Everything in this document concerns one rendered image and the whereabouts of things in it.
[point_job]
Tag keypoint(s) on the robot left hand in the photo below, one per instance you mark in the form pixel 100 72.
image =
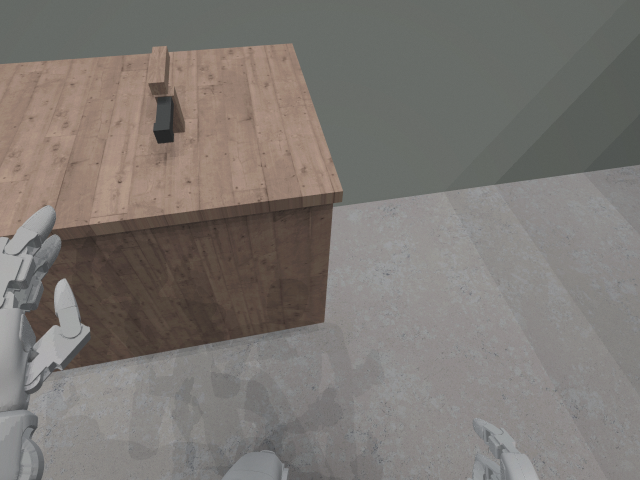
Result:
pixel 24 262

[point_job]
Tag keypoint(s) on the counter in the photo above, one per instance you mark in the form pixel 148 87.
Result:
pixel 222 234

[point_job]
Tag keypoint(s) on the robot left forearm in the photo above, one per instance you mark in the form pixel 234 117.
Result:
pixel 20 457

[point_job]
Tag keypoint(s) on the tap lever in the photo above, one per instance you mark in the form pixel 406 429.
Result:
pixel 163 128

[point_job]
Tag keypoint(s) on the left robot thigh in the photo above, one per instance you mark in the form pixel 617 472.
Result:
pixel 258 466

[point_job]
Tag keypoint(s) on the robot right hand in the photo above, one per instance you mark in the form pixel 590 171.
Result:
pixel 513 464

